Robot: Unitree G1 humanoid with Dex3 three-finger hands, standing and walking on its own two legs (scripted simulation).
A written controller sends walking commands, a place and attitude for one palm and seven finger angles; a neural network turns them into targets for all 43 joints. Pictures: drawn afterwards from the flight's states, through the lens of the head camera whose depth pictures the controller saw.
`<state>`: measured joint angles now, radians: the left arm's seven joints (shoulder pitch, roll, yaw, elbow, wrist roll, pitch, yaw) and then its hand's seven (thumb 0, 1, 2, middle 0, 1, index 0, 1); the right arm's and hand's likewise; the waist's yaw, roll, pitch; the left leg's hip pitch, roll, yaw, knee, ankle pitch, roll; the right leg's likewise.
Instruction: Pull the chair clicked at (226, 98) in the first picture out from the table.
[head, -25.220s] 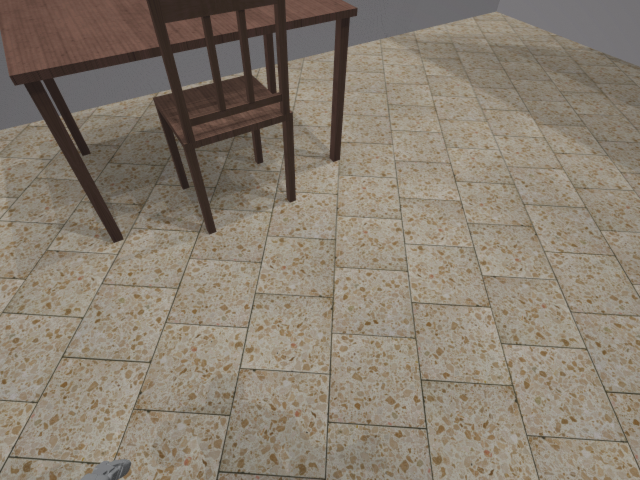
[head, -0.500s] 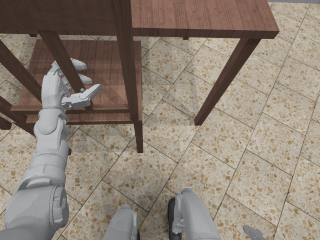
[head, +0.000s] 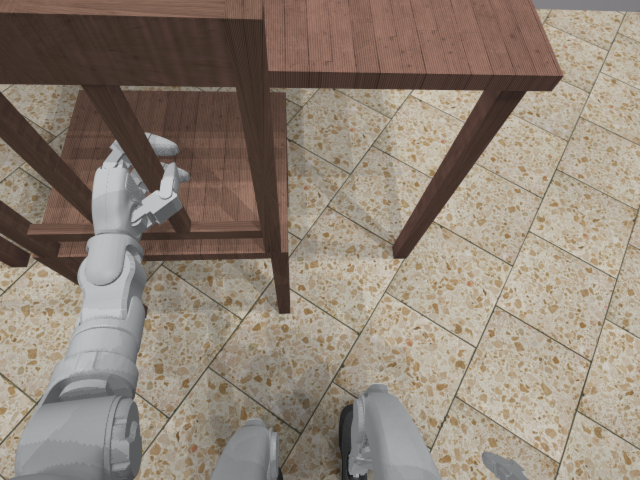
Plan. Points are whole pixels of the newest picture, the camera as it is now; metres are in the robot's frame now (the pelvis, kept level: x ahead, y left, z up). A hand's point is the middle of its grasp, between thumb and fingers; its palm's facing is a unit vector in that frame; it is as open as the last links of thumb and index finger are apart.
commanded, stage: hook a spindle and tug to test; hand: left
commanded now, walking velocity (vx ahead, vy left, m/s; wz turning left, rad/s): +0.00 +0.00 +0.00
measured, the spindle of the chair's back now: (57, 173) +0.48 +0.30 +0.03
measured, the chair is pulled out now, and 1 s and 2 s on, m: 0.00 0.01 0.17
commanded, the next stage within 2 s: step backward, pulling the chair out in 0.26 s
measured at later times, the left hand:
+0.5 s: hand (171, 201) +0.44 +0.17 +0.02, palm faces +0.02 -0.99 -0.14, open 5.3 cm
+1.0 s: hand (171, 195) +0.44 +0.17 +0.03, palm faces +0.03 -0.99 -0.14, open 5.2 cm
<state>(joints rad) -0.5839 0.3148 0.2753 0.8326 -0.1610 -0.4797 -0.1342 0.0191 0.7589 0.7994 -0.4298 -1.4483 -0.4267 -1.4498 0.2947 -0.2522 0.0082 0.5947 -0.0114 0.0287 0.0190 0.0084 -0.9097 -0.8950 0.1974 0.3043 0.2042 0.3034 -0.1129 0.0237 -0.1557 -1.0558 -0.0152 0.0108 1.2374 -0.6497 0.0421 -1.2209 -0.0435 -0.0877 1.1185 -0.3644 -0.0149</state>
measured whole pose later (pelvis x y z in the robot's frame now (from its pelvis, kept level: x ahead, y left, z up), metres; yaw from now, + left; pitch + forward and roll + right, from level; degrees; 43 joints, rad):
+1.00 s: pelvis +0.07 +0.02 +0.10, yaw +0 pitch +12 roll -1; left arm -0.49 0.21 0.13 1.00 -0.03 -0.26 0.03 0.05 0.71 0.80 -0.36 -1.21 -0.50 -1.45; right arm 0.31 -0.22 -0.01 0.67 0.04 0.11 -0.08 0.01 -0.91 -0.89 0.20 0.30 0.20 0.30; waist -0.06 0.01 0.04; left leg -0.49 0.00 0.04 0.79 -0.42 -0.05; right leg -0.50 -0.03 -0.02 0.52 -0.20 0.01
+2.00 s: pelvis -0.06 +0.01 +0.09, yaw -2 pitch +3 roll +1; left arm -0.46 0.15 0.08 1.05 -0.05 -0.22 0.10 0.05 0.68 0.79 -0.37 -1.20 -0.50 -1.45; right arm 0.22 -0.25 0.00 0.75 0.04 -0.02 -0.12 0.01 -0.91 -0.89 0.20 0.30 0.21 0.30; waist -0.06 0.03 0.10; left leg -0.43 -0.01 -0.01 0.78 -0.49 -0.03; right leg -0.51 -0.04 -0.06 0.52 -0.07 -0.03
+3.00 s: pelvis -0.26 +0.03 +0.10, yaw -1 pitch +2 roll +1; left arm -0.50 0.13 -0.03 1.02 -0.05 -0.17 0.08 0.05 0.70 0.79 -0.30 -1.26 -0.50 -1.45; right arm 0.23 -0.25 -0.01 0.73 0.01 -0.02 -0.13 0.01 -0.91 -0.90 0.20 0.30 0.20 0.30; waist -0.06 -0.01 0.13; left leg -0.37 0.00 0.03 0.59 -0.26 0.01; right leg -0.50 -0.04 -0.01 0.73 -0.30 0.01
